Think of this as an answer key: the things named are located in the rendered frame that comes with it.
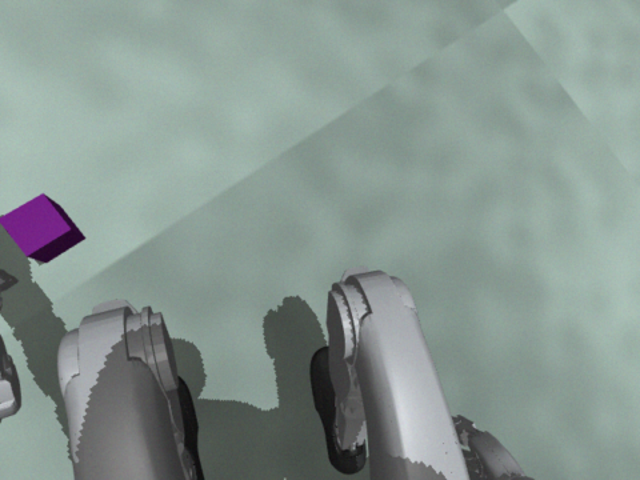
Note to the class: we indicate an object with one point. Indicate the left robot foot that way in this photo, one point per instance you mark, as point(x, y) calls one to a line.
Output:
point(190, 429)

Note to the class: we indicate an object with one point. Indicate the right robot foot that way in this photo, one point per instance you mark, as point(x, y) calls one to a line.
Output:
point(345, 461)

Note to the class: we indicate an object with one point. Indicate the right robot hand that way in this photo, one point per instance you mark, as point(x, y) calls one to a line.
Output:
point(487, 459)

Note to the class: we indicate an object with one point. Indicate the left robot arm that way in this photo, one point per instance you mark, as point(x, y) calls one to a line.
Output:
point(10, 392)

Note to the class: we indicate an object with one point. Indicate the cube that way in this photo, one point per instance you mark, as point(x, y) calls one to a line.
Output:
point(42, 229)

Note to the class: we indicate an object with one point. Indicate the left robot hand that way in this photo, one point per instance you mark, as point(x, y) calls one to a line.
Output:
point(6, 280)

